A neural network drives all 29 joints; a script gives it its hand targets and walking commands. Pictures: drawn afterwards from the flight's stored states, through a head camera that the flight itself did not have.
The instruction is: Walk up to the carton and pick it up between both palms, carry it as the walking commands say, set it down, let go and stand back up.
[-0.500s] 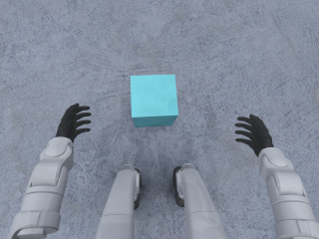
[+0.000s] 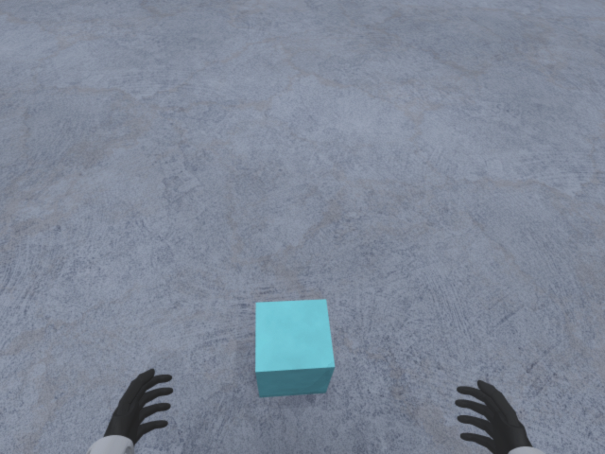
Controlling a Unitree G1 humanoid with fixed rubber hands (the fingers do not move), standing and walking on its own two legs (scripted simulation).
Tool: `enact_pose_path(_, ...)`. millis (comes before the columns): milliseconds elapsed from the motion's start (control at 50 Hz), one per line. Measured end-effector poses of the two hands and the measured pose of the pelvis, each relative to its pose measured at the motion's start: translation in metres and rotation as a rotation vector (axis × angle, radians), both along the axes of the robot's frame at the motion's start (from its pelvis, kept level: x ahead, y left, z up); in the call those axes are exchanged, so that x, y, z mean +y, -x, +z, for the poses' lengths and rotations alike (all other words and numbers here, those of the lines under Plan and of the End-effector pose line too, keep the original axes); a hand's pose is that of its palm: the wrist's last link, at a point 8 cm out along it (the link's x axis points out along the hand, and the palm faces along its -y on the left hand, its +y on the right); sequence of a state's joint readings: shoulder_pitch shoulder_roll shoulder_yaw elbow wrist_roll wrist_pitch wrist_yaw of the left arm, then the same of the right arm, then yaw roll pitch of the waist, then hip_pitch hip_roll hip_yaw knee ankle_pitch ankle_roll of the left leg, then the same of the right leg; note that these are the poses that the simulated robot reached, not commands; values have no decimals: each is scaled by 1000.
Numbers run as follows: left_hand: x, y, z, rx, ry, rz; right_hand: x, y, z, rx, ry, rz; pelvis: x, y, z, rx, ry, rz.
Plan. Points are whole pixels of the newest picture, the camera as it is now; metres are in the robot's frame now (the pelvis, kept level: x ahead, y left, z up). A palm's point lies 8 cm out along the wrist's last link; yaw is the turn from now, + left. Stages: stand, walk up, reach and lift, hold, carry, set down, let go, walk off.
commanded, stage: let go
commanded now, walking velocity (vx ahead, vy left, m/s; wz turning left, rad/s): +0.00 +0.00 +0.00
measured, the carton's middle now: (292, 349) +0.49 +0.00 -0.63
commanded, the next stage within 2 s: stand in 0.32 s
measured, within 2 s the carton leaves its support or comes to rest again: neither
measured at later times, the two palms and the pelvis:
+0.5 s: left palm (125, 421) +0.18 +0.23 -0.06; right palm (518, 445) +0.14 -0.28 -0.06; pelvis +0.02 +0.00 +0.01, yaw +0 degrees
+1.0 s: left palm (116, 450) +0.15 +0.23 -0.06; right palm out of the picture +0.11 -0.29 -0.08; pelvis +0.00 -0.01 +0.00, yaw +0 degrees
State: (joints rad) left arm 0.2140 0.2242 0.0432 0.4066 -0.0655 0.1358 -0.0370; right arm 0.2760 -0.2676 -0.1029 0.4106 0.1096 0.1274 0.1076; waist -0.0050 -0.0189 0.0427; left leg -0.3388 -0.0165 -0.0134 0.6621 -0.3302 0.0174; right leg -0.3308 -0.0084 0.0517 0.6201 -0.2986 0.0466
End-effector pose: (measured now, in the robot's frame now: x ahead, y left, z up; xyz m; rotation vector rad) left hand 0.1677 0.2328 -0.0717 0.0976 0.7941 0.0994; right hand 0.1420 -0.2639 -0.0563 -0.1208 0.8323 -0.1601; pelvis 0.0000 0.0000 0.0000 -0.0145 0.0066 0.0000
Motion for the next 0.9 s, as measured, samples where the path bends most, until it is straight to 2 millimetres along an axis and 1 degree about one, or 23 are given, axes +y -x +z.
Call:
enact_pose_path(160, -1, -14, 7, -13, 6, -5, 1, -20, 8, -28, -1, 10, 0, -14, 5, -16, -1, -1)
enact_pose_path(240, -1, -18, 9, -13, 6, -4, 0, -24, 10, -28, 0, 7, -1, -18, 6, -21, -1, -1)
enact_pose_path(320, -3, -19, 9, -18, 6, -9, -1, -23, 9, -15, 8, -3, -1, -18, 6, -22, -1, -1)
enact_pose_path(420, -4, -18, 11, -44, -1, -16, -6, -16, 4, 0, 37, -32, -2, -17, 6, -28, -1, -1)
enact_pose_path(560, 1, -8, 9, -59, -31, -6, -16, 8, -11, 34, 87, -67, -3, -15, 6, -34, -3, -1)
enact_pose_path(640, 2, -2, 10, -70, -41, -4, -18, 18, -15, 37, 90, -75, -4, -12, 6, -39, -5, -1)
enact_pose_path(900, 2, 16, 9, -78, -60, 8, -24, 31, -20, 27, 94, -80, -9, -5, 5, -57, -11, -1)
